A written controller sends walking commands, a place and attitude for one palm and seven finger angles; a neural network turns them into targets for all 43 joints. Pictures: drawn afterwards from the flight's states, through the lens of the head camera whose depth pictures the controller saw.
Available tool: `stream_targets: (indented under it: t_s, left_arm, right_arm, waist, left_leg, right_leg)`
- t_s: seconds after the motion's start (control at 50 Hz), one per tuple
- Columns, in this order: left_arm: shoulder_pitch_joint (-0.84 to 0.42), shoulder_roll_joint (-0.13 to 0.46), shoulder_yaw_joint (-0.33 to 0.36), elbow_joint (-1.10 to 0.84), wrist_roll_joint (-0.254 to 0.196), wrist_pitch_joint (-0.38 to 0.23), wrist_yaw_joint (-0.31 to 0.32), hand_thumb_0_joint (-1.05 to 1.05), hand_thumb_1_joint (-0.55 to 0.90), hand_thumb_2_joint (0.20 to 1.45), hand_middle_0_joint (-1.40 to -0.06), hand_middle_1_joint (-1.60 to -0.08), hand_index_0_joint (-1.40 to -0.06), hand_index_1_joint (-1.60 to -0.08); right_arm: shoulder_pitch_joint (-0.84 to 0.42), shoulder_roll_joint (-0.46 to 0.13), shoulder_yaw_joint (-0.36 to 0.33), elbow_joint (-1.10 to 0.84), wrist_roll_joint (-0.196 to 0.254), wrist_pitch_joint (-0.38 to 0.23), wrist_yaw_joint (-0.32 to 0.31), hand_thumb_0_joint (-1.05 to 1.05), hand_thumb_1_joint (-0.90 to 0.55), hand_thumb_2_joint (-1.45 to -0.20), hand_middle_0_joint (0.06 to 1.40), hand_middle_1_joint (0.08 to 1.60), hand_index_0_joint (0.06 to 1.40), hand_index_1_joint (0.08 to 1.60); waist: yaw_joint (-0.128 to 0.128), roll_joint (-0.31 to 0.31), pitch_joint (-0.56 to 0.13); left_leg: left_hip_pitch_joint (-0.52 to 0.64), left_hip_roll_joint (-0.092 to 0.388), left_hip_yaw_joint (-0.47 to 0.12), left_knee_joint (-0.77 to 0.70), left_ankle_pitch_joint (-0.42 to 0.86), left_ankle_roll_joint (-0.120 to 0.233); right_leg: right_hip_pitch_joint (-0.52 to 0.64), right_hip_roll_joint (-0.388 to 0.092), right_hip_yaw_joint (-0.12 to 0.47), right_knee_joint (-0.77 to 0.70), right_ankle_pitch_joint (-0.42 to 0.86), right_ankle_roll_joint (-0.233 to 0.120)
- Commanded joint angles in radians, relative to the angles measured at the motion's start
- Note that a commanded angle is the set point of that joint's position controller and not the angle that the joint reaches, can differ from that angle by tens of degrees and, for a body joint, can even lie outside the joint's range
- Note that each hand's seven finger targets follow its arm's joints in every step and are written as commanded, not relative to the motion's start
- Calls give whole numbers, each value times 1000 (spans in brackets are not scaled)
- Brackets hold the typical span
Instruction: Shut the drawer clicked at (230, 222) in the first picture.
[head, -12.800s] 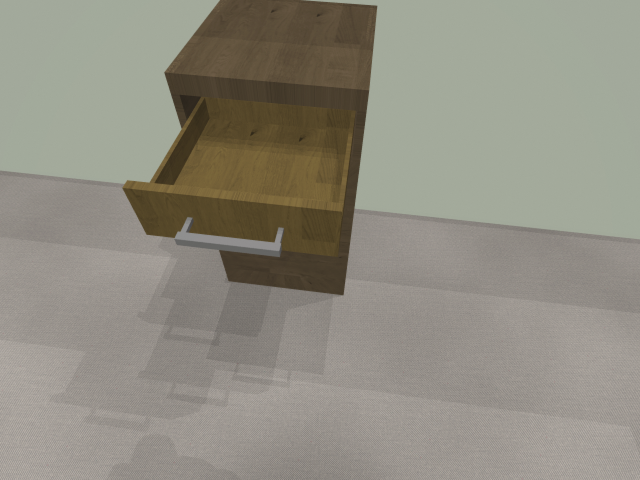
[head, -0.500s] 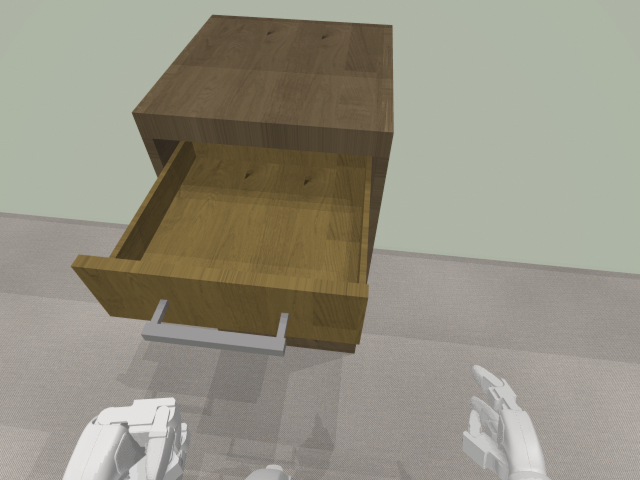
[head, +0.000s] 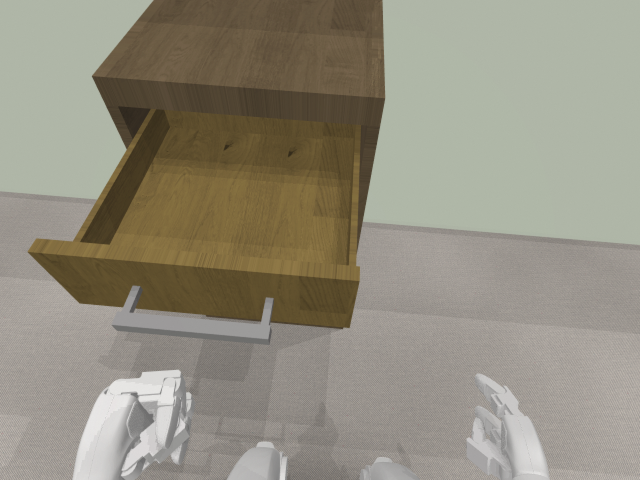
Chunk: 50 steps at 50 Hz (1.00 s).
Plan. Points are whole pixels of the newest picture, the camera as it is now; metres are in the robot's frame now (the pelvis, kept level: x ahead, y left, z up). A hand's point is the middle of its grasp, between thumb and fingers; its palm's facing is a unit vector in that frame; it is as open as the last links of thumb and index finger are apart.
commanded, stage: bring the fist close to the handle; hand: left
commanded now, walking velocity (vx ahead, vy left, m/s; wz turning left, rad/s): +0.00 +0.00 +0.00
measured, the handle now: (197, 314) +0.31 +0.17 +0.02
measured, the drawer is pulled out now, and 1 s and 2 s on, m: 0.28 0.28 0.20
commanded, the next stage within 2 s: push the drawer shut in 0.74 s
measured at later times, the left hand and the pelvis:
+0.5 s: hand (209, 403) +0.21 +0.14 +0.02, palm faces -0.06 -1.00 -0.03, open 3.3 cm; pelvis -0.01 +0.00 -0.03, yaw +0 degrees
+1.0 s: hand (212, 403) +0.21 +0.13 +0.02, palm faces -0.05 -1.00 -0.05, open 3.3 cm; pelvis +0.00 -0.01 -0.03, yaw +0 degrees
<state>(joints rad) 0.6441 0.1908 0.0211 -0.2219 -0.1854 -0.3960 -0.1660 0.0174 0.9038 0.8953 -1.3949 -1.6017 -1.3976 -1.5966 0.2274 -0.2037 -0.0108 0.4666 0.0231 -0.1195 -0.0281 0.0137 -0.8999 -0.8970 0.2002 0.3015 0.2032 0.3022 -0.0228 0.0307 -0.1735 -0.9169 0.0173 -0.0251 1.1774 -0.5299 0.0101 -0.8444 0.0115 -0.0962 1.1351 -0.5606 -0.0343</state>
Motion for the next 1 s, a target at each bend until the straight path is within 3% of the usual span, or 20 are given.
stream_targets:
  t_s: [0.0,0.18,0.22,0.28,0.3,0.38,0.44,0.48,0.52,0.6,0.82,0.88,0.98]
  left_arm:
    - [15,43,25,-172,-12,-95,8,0,900,900,-1400,-1600,-1400,-1600]
    - [-67,69,37,-152,10,-102,30,0,900,900,-1400,-1600,-1400,-1600]
    - [-80,40,4,-145,14,-102,35,0,900,900,-1400,-1600,-1400,-1600]
    - [-133,58,12,-114,27,-101,49,0,900,900,-1400,-1600,-1400,-1600]
    - [-149,38,-8,-121,28,-106,49,0,900,900,-1400,-1600,-1400,-1600]
    - [-120,78,25,-145,29,-95,63,0,900,900,-1400,-1600,-1400,-1600]
    - [-128,36,-24,-179,29,-80,71,0,900,900,-1400,-1600,-1400,-1600]
    - [-114,53,-3,-146,36,-66,82,0,900,900,-1400,-1600,-1400,-1600]
    - [-114,34,-22,-142,39,-62,82,0,900,900,-1400,-1600,-1400,-1600]
    - [-94,28,-25,-145,44,-77,89,0,900,900,-1400,-1600,-1400,-1600]
    - [-57,51,2,-155,30,-116,74,0,900,900,-1400,-1600,-1400,-1600]
    - [-151,54,-13,-148,36,-122,70,0,900,900,-1400,-1600,-1400,-1600]
    - [-187,90,36,-115,28,-109,67,0,900,900,-1400,-1600,-1400,-1600]
  right_arm:
    - [-76,-120,-48,-168,0,-57,-8,0,-900,-900,200,300,200,300]
    - [-76,-131,-48,-163,-7,-38,-6,0,-900,-900,200,300,200,300]
    - [-74,-131,-44,-170,-8,-35,-3,0,-900,-900,200,300,200,300]
    - [-73,-137,-43,-165,-12,-28,-3,0,-900,-900,200,300,200,300]
    - [-68,-138,-39,-169,-15,-29,-1,0,-900,-900,200,300,200,300]
    - [-71,-140,-41,-181,-12,-18,2,0,-900,-900,200,300,200,300]
    - [-62,-134,-37,-192,-10,-9,5,0,-900,-900,200,300,200,300]
    - [-62,-134,-37,-186,-10,1,3,0,-900,-900,200,300,200,300]
    - [-60,-133,-36,-191,-10,6,5,0,-900,-900,200,300,200,300]
    - [-58,-130,-38,-191,-12,5,5,0,-900,-900,200,300,200,300]
    - [-63,-123,-45,-182,-10,7,6,0,-900,-900,200,300,200,300]
    - [-61,-133,-39,-173,-12,2,1,0,-900,-900,200,300,200,300]
    - [-59,-141,-37,-167,-12,1,-3,0,-900,-900,200,300,200,300]
  waist:
    - [-1,-16,-148]
    - [1,8,-207]
    - [-3,13,-205]
    - [-13,-5,-200]
    - [-14,10,-216]
    - [8,23,-266]
    - [-3,27,-268]
    - [-4,2,-243]
    - [-9,1,-229]
    - [-6,-6,-239]
    - [-3,-2,-245]
    - [-30,-9,-207]
    - [-19,3,-237]
  left_leg:
    - [111,-14,-13,-130,233,15]
    - [82,-10,-20,-90,242,13]
    - [79,-10,-24,-86,230,11]
    - [51,-9,-28,-67,208,12]
    - [56,-10,-30,-64,210,12]
    - [72,-9,-28,-71,218,11]
    - [98,-9,-29,-81,239,12]
    - [77,-8,-31,-82,233,12]
    - [67,-10,-27,-81,218,11]
    - [73,-10,-26,-77,226,11]
    - [59,-13,-14,-58,250,12]
    - [42,-12,-21,-47,217,15]
    - [31,-13,-12,-36,209,16]
  right_leg:
    - [70,5,55,-153,230,9]
    - [17,7,48,-92,232,3]
    - [-5,7,44,-83,217,3]
    - [-35,9,47,-74,191,2]
    - [-45,7,44,-63,193,2]
    - [-19,8,47,-63,193,-2]
    - [-13,7,41,-69,218,1]
    - [-10,11,40,-74,215,1]
    - [-12,8,41,-79,209,4]
    - [-10,8,42,-74,218,3]
    - [15,6,59,-74,264,4]
    - [-25,8,60,-77,223,4]
    - [-7,7,75,-83,216,4]
